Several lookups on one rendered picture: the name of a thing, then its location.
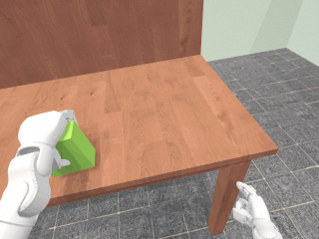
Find right robot forearm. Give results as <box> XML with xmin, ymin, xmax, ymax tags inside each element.
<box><xmin>251</xmin><ymin>218</ymin><xmax>283</xmax><ymax>239</ymax></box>

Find robot left hand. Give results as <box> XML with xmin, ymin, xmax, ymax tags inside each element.
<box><xmin>18</xmin><ymin>110</ymin><xmax>78</xmax><ymax>171</ymax></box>

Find table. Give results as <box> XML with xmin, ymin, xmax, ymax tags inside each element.
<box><xmin>0</xmin><ymin>0</ymin><xmax>279</xmax><ymax>236</ymax></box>

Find left robot forearm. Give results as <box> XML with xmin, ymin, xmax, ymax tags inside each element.
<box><xmin>0</xmin><ymin>142</ymin><xmax>55</xmax><ymax>239</ymax></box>

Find sponge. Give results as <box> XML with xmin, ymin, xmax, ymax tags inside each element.
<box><xmin>51</xmin><ymin>120</ymin><xmax>96</xmax><ymax>177</ymax></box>

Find robot right hand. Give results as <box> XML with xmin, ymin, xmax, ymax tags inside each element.
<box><xmin>232</xmin><ymin>181</ymin><xmax>271</xmax><ymax>227</ymax></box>

